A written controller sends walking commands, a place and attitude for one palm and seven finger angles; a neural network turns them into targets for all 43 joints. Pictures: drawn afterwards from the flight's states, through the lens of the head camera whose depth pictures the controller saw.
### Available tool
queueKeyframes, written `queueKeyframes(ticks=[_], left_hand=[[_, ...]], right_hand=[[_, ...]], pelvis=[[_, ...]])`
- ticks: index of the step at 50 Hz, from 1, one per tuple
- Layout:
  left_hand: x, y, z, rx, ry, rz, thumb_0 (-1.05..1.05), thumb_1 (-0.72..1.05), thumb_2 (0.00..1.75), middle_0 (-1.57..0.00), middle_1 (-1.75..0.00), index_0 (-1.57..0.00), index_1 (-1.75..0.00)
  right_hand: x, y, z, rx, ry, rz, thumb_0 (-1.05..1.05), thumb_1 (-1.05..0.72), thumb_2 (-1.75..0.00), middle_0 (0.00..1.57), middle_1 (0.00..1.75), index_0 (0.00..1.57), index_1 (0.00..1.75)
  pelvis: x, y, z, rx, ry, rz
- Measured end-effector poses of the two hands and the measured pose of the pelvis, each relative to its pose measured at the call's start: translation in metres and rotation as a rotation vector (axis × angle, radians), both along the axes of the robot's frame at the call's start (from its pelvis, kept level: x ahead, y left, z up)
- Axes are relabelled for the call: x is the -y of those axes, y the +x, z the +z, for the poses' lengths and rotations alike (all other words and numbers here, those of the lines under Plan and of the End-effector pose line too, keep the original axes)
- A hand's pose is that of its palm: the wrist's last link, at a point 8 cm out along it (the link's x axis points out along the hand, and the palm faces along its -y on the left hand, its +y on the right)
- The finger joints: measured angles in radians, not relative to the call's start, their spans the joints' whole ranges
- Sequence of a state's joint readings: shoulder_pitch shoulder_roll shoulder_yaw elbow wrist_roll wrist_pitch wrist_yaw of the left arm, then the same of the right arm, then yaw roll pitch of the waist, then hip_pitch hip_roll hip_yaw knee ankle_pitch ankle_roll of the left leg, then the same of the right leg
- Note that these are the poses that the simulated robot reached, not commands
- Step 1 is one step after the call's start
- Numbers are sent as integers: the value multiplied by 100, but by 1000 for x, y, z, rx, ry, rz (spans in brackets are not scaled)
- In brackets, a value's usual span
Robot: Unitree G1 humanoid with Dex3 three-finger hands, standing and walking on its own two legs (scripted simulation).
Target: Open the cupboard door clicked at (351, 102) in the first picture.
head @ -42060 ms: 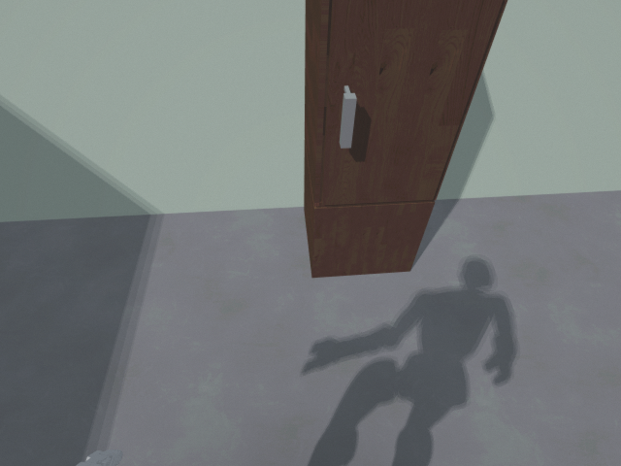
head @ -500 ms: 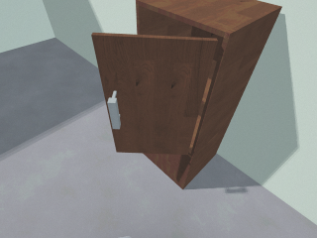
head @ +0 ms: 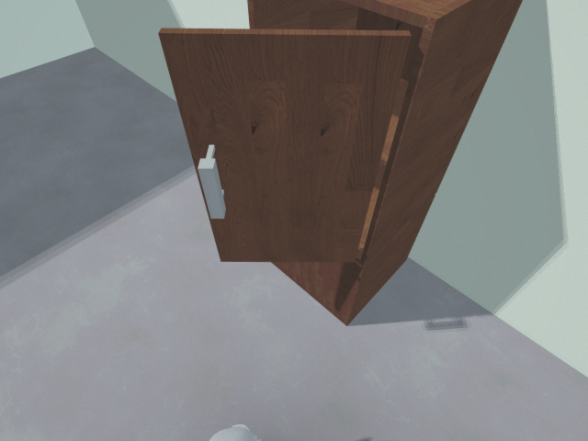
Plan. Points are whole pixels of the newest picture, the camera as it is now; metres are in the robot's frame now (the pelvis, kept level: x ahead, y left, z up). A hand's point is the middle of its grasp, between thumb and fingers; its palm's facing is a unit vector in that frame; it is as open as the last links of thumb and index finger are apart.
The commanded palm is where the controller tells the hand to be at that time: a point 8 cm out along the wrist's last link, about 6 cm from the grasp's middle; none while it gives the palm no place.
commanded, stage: come to a stop and stand still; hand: left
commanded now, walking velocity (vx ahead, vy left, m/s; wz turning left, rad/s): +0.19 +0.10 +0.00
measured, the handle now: (214, 182) +0.56 +0.19 -0.01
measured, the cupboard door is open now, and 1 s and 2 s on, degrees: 44 44 44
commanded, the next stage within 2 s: look again from close up in 0.68 s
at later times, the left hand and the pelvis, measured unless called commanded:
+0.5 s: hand out of the picture -0.01 +0.16 -0.17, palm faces +0.05 -0.99 -0.14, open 7.4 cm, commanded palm none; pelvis +0.02 +0.01 +0.01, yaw +1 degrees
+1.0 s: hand out of the picture +0.02 +0.18 -0.17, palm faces +0.01 -0.98 -0.21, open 7.4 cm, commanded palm none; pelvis +0.02 +0.01 +0.01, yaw +1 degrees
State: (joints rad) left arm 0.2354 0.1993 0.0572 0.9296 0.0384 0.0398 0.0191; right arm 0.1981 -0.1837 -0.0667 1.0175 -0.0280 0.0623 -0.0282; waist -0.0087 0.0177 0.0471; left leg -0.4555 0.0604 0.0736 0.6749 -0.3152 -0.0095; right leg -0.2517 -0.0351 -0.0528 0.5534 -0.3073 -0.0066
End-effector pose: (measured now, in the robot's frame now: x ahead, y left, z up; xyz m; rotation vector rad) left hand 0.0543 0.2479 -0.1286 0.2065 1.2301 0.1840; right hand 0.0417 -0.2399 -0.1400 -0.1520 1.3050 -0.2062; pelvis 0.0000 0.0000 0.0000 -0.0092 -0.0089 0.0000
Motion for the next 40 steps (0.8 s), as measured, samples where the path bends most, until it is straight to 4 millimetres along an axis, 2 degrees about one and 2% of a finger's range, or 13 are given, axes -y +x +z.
queueKeyframes(ticks=[4, 7, 11, 15, 22, 28, 40], left_hand=[[11, -14, 4, -27, -20, 4, 0, 91, 90, -20, -30, -20, -30], [17, -19, 0, -38, -54, 4, 0, 90, 90, -20, -30, -20, -30], [15, -26, -13, -66, -86, 31, 1, 92, 90, -20, -30, -20, -30], [17, -37, -12, -113, -98, 44, 1, 92, 90, -20, -30, -20, -30], [31, -60, -9, -203, -117, 59, 0, 91, 90, -20, -30, -20, -30], [43, -71, -9, -250, -141, 70, 0, 91, 90, -20, -30, -20, -30], [47, -63, -10, -227, -135, 55, 0, 90, 90, -20, -30, -20, -30]], right_hand=[[0, -16, 6, -22, 23, -9, 0, -91, -90, 20, 30, 20, 30], [-5, -30, 10, -35, 24, -10, 0, -91, -90, 20, 30, 19, 30], [-18, -48, 7, -91, 14, 4, 0, -91, -90, 20, 30, 19, 30], [-34, -59, 10, -149, 44, 9, 0, -91, -90, 20, 30, 19, 30], [-52, -46, 9, -155, 85, 10, 0, -90, -90, 20, 30, 20, 30], [-46, -38, 9, -156, 67, 10, 2, -92, -90, 20, 30, 20, 30], [-32, -25, 11, -115, 37, 14, 1, -92, -90, 20, 30, 20, 30]], pelvis=[[0, 0, 8, 1, -4, 4], [-1, 4, 10, 2, -1, 8], [-7, 7, 4, 0, -9, 19], [-9, 13, 9, -2, 8, 16], [-9, 22, 14, 1, 9, 12], [-10, 26, 15, 7, 9, 8], [-8, 27, 15, 8, 6, 4]])
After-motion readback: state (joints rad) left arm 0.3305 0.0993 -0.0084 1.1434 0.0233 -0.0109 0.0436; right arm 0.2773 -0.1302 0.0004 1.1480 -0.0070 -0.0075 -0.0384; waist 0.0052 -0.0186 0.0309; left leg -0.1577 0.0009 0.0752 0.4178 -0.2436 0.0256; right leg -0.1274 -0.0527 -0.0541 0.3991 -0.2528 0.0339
